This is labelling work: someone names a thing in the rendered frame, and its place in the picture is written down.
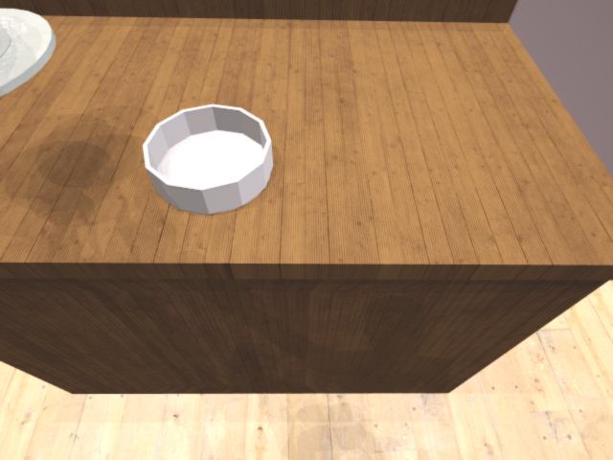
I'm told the pot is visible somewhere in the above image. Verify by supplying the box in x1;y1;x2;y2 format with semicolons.
143;104;273;215

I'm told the table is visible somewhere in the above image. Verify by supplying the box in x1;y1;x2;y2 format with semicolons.
0;0;613;394

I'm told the lid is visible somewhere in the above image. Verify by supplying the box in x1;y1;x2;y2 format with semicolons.
0;9;56;97

